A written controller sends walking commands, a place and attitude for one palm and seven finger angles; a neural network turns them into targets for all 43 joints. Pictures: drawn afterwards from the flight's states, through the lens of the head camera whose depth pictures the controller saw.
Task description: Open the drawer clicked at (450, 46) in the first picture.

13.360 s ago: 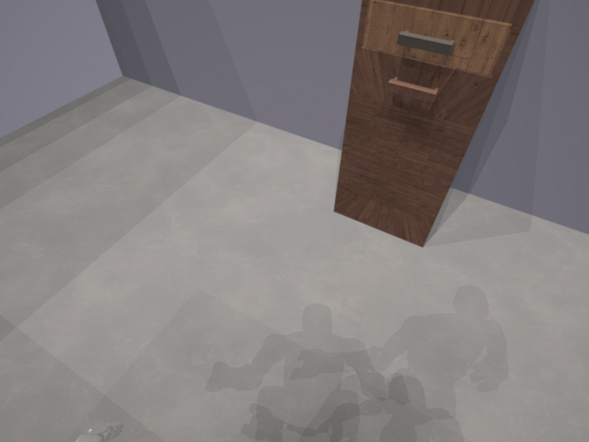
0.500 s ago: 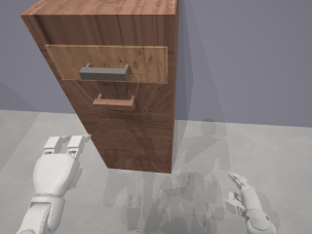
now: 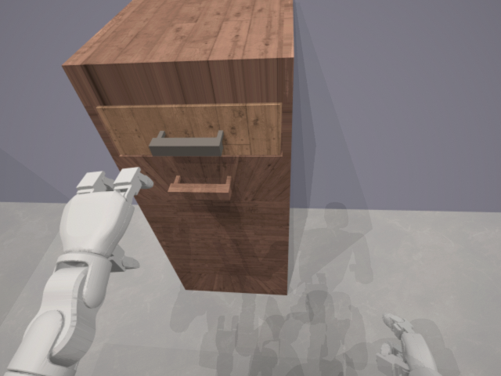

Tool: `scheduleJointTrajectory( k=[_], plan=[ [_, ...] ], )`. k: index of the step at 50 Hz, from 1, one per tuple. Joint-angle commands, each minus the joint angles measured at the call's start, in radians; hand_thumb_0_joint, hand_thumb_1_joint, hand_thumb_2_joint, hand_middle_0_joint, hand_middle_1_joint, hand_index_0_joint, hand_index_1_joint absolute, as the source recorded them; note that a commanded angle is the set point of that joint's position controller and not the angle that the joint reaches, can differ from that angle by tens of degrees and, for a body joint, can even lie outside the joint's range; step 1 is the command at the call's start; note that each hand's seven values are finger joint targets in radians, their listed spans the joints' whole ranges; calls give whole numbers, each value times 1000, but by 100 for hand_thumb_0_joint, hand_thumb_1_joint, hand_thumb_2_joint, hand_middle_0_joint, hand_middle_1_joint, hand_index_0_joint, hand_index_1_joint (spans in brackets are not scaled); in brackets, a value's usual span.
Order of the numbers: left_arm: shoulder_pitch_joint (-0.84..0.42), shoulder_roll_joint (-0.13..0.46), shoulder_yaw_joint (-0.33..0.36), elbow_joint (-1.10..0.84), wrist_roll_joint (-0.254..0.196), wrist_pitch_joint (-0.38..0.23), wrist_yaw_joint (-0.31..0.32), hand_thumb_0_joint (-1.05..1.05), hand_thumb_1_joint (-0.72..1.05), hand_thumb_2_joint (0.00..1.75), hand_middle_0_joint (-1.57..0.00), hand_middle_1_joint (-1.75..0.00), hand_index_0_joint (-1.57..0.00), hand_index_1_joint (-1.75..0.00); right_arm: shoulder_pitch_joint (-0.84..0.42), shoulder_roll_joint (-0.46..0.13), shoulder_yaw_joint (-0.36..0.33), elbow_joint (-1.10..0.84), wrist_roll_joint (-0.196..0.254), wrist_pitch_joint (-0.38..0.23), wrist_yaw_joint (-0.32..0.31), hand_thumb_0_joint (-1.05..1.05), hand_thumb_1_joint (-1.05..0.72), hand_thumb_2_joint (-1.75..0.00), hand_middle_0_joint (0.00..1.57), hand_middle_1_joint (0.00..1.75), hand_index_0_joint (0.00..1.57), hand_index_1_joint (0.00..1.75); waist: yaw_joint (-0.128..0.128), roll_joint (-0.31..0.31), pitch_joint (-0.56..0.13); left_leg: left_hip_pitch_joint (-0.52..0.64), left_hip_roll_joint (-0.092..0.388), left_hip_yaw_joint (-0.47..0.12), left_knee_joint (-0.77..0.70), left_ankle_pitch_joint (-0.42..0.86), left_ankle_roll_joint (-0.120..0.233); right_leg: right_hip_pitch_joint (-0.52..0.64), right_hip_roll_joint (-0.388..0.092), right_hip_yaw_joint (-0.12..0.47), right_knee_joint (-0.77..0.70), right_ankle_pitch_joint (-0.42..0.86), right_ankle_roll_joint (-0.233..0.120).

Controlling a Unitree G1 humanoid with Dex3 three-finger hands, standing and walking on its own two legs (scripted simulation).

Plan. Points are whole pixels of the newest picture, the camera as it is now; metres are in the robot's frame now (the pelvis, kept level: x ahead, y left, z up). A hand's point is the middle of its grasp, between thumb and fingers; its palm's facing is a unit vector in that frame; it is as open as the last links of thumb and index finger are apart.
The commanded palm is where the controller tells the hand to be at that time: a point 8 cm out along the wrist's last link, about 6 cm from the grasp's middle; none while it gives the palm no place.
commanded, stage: raise the hand with hooked fingers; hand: left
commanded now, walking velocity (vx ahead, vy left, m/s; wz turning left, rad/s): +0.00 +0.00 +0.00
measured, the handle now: (188, 140) +0.53 +0.23 +0.08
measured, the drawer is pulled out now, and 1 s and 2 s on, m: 0.00 0.00 0.00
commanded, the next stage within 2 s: move the hooked fingers above the handle in 0.82 s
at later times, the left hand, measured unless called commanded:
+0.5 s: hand (110, 173) +0.31 +0.24 +0.20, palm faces +0.14 -0.03 -0.99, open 13.8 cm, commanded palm +0.27 +0.24 +0.25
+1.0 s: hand (122, 190) +0.30 +0.23 +0.18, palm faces +0.08 -0.04 -1.00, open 13.9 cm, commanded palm +0.27 +0.23 +0.24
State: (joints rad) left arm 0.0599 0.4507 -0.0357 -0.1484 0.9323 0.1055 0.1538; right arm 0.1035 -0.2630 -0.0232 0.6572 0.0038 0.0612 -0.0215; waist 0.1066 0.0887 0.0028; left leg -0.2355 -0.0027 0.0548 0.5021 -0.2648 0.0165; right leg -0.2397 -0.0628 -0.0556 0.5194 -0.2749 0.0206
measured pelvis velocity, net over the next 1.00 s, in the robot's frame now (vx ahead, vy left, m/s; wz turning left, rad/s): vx -0.02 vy -0.02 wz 0.01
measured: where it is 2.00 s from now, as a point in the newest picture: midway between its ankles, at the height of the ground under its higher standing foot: outside the picture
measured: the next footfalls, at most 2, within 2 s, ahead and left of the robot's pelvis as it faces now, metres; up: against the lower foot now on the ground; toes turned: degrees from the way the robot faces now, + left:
none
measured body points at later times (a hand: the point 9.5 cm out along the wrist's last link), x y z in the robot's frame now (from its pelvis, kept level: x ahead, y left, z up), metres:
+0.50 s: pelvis -0.01 -0.01 +0.01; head -0.01 -0.06 +0.46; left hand +0.30 +0.24 +0.25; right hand +0.21 -0.21 -0.10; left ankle +0.00 +0.11 -0.74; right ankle +0.00 -0.13 -0.74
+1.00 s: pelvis -0.02 -0.02 +0.01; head -0.01 -0.08 +0.45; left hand +0.29 +0.23 +0.23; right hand +0.20 -0.23 -0.10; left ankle +0.00 +0.11 -0.74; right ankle +0.00 -0.13 -0.74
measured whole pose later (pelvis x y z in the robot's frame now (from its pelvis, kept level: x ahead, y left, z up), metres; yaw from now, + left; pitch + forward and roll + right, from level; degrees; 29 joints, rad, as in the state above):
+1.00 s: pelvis -0.02 -0.02 +0.01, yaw +1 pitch -2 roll +1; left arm -0.25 0.56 -0.02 -0.02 0.84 0.13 -0.16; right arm 0.08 -0.28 0.03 0.64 0.04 0.06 -0.01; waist 0.10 0.13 0.02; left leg -0.18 0.01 0.03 0.39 -0.18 -0.01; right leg -0.19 -0.04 -0.08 0.44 -0.21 0.00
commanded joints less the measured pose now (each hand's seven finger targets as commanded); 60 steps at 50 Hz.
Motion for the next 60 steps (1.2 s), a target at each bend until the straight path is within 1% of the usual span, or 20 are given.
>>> scheduleJointTrajectory(
  k=[1, 7, 8, 9, 12, 16, 19, 23, 25, 32, 37, 39, 43, 46, 48, 52, 53, 56, 57, 60],
  plan=[
    [-344, 216, 81, -194, -5, 49, -43, 0, -43, 33, -29, -115, -29, -115, -171, -83, -10, -175, 8, -34, -7, 0, -90, -90, 20, 30, 20, 30, -13, -23, -229, 115, -10, -52, -126, 295, -8, 116, 64, 6, -78, 200, -52],
    [-420, 310, 156, -162, -29, 66, -165, 0, -50, 30, -30, -120, -30, -120, -197, -86, 14, -186, 12, -9, 4, 0, -90, -90, 20, 30, 20, 30, 3, -33, -222, 127, -4, -50, -154, 358, -9, 180, 71, 11, -107, 246, -52],
    [-448, 291, 133, -138, -37, 66, -182, 0, -50, 30, -30, -120, -30, -120, -192, -81, 21, -180, 10, -8, 6, 0, -90, -90, 20, 30, 20, 30, -2, -39, -207, 123, -8, -45, -158, 341, -8, 177, 65, 6, -112, 236, -51],
    [-461, 309, 151, -117, -46, 63, -194, 0, -50, 30, -30, -120, -30, -120, -183, -84, 21, -176, 11, -5, 5, 0, -90, -90, 20, 30, 20, 30, -4, -62, -188, 117, -5, -44, -166, 331, -8, 176, 67, 3, -121, 235, -50],
    [-532, 337, 173, -112, -58, 52, -227, 0, -50, 30, -30, -120, -30, -120, -196, -89, 25, -183, 17, -8, 10, 0, -90, -90, 20, 30, 20, 30, -6, -47, -182, 113, -6, -42, -173, 306, -8, 177, 70, 8, -136, 215, -50],
    [-654, 348, 152, -146, -67, 24, -257, 0, -50, 30, -30, -120, -30, -120, -184, -95, 20, -180, 14, -17, 14, 0, -90, -90, 20, 30, 20, 30, -15, -16, -247, 150, -14, -44, -166, 325, -7, 182, 63, 7, -139, 226, -48],
    [-706, 368, 159, -131, -79, 12, -278, 0, -50, 30, -30, -120, -30, -120, -171, -100, 18, -171, 17, -27, 14, 0, -90, -90, 20, 30, 20, 30, -21, -3, -253, 155, -17, -46, -165, 313, -4, 180, 62, 11, -148, 217, -49],
    [-567, 323, 149, -28, -102, 21, -318, 0, -50, 30, -30, -120, -30, -120, -164, -106, 18, -176, 25, -23, 24, 0, -90, -90, 20, 30, 20, 30, -9, -74, -206, 103, -20, -29, -167, 280, -3, 184, 56, 7, -149, 211, -45],
    [-547, 340, 167, -48, -108, 15, -325, 0, -50, 30, -30, -120, -30, -120, -164, -117, 14, -186, 26, -17, 28, 0, -90, -90, 20, 30, 20, 30, -6, -87, -189, 86, -18, -26, -170, 279, -2, 181, 56, 6, -147, 222, -42],
    [-598, 423, 263, -219, -112, -77, -265, 0, -50, 30, -30, -120, -30, -120, -164, -107, 5, -198, 17, -53, 27, 0, -90, -90, 20, 30, 20, 30, 11, -40, -296, 127, -30, -29, -144, 287, 9, 211, 57, 29, -140, 224, -39],
    [-596, 406, 283, -128, -126, -71, -201, 0, -50, 30, -30, -120, -30, -120, -152, -104, -1, -164, 27, -62, 26, 0, -90, -90, 20, 30, 20, 30, 7, -45, -228, 96, -26, -24, -151, 261, 0, 177, 54, 27, -157, 193, -38],
    [-586, 369, 243, -40, -126, -38, -197, 0, -50, 30, -30, -120, -30, -120, -151, -104, 3, -149, 30, -53, 24, 0, -90, -90, 20, 30, 20, 30, 0, -64, -170, 66, -24, -14, -164, 222, -3, 159, 46, 23, -163, 157, -36],
    [-587, 311, 148, 0, -111, 25, -235, 0, -50, 30, -30, -120, -30, -120, -180, -110, 13, -162, 37, -43, 21, 0, -90, -90, 20, 30, 20, 30, -12, -87, -176, 58, -26, -5, -166, 177, -3, 157, 39, 28, -164, 112, -31],
    [-605, 323, 123, -77, -97, 26, -273, 0, -50, 30, -30, -120, -30, -120, -191, -113, 13, -185, 32, -38, 15, 0, -90, -90, 20, 30, 20, 30, -15, -89, -222, 82, -32, -8, -160, 174, 7, 171, 38, 36, -159, 122, -27],
    [-661, 319, 102, -61, -86, 8, -291, 0, -50, 30, -30, -120, -30, -120, -185, -107, 21, -184, 29, -48, 8, 0, -90, -90, 20, 30, 20, 30, -30, -106, -214, 78, -32, -12, -155, 154, 11, 154, 36, 37, -166, 93, -25],
    [-724, 446, 224, -23, -79, -59, -276, 0, -50, 30, -30, -120, -30, -120, -153, -116, 15, -161, 24, -52, -11, 0, -90, -90, 20, 30, 20, 30, -23, -99, -236, 85, -33, -20, -147, 164, 14, 164, 47, 40, -172, 106, -25],
    [-765, 408, 191, -17, -81, -75, -270, 0, -50, 30, -30, -120, -30, -120, -151, -103, 21, -158, 23, -55, -14, 0, -90, -90, 20, 30, 20, 30, -27, -81, -232, 82, -37, -21, -150, 177, 12, 162, 41, 29, -166, 117, -28],
    [-795, 405, 210, -2, -96, -106, -234, 0, -50, 30, -30, -120, -30, -120, -120, -102, 10, -147, 22, -57, -12, 0, -90, -90, 20, 30, 20, 30, -23, -34, -264, 106, -34, -25, -144, 243, 6, 163, 47, 20, -154, 187, -36],
    [-783, 417, 230, 28, -98, -101, -226, 0, -50, 30, -30, -120, -30, -120, -125, -102, 9, -145, 25, -58, -9, 0, -90, -90, 20, 30, 20, 30, -17, -25, -258, 101, -31, -26, -140, 245, 4, 164, 51, 26, -157, 185, -39],
    [-785, 368, 181, 146, -86, -73, -214, 0, -50, 30, -30, -120, -30, -120, -101, -111, 7, -127, 28, -40, -6, 0, -90, -90, 20, 30, 20, 30, -31, -37, -214, 64, -25, -20, -152, 237, -4, 136, 46, 10, -156, 178, -41]
  ],
)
